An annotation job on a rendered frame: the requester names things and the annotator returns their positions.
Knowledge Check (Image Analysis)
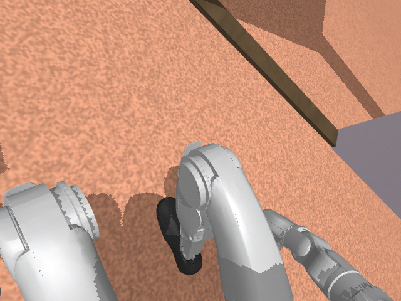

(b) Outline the right robot hand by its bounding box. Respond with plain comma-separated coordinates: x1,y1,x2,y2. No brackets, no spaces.
263,209,298,251

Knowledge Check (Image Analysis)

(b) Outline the right robot foot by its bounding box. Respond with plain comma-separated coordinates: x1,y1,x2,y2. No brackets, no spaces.
157,197,202,275

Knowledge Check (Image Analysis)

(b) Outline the right robot arm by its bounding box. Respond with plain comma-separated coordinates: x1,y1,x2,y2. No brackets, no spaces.
284,226,394,301

